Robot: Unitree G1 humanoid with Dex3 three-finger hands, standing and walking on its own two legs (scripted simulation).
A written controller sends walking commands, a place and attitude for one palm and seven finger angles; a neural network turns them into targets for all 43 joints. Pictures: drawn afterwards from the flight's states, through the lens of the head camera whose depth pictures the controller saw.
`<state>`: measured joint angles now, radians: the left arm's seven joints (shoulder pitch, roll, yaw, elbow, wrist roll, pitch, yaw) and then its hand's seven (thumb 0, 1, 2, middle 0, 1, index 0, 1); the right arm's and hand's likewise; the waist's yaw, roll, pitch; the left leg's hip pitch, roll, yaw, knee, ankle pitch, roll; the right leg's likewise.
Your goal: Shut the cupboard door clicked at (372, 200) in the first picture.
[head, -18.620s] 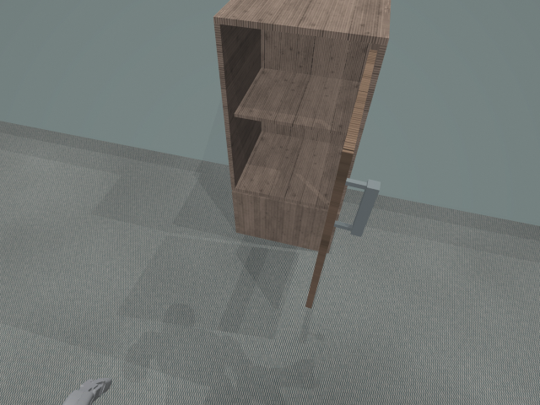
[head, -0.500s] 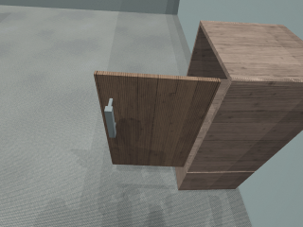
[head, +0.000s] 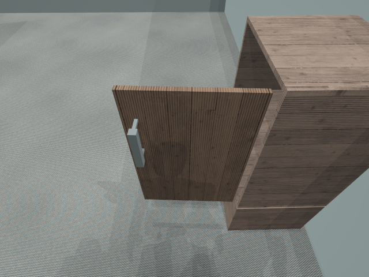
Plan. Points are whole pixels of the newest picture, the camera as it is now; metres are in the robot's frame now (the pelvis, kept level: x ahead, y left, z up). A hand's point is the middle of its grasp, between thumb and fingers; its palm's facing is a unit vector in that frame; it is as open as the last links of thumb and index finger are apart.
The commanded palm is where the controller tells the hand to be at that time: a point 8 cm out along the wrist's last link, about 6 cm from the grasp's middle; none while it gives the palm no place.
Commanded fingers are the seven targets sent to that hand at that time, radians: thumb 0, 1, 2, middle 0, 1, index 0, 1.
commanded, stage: look again from close up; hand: left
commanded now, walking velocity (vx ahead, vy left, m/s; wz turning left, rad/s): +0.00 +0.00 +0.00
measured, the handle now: (138, 143) +0.47 +0.16 -0.03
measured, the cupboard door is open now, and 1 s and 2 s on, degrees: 87 87 87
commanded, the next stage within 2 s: raise the hand and make a fist in 0.32 s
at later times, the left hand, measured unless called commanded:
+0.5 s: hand out of the picture +0.09 +0.19 -0.13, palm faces +0.14 -0.97 -0.20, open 7.4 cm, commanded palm +0.10 +0.22 -0.06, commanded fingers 0.00 0.90 0.90 -0.27 -0.38 -0.27 -0.38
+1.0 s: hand out of the picture +0.12 +0.17 -0.03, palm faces +0.14 -0.99 -0.05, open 5.4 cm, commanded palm +0.11 +0.22 -0.05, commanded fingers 0.00 0.90 0.90 -0.73 -0.88 -0.73 -0.88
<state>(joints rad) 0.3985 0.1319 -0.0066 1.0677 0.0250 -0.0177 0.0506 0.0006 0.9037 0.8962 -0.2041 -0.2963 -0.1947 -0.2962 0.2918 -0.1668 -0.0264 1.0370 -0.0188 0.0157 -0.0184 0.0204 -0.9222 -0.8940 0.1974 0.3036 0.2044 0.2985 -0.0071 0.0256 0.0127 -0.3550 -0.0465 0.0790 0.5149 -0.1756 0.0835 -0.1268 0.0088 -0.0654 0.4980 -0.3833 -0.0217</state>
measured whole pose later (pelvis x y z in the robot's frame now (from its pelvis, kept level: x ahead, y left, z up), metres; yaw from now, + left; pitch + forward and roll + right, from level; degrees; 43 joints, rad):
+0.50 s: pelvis +0.00 +0.00 +0.00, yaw -1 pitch -1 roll -1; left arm 0.45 0.19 0.03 0.44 -0.07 0.04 0.09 0.01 0.91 0.90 -0.21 -0.30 -0.20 -0.30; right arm 0.25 -0.18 0.03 0.92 0.04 -0.14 -0.05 0.01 -0.91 -0.89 0.20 0.30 0.21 0.30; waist 0.00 -0.03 0.08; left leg -0.34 -0.03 0.10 0.57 -0.21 0.08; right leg -0.21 0.01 -0.05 0.73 -0.38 -0.02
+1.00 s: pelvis -0.06 -0.02 -0.12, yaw +3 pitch +9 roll -4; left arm 0.55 0.23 0.04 -0.19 -0.21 -0.54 -0.08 0.02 0.90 0.90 -0.56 -0.69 -0.55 -0.69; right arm 0.17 -0.26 0.02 0.48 0.03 -0.28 -0.01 0.01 -0.90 -0.89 0.20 0.30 0.20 0.30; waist 0.04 0.02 -0.12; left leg -1.04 -0.06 -0.03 1.32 -0.47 0.06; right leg -0.98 0.07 -0.14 1.27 -0.50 -0.07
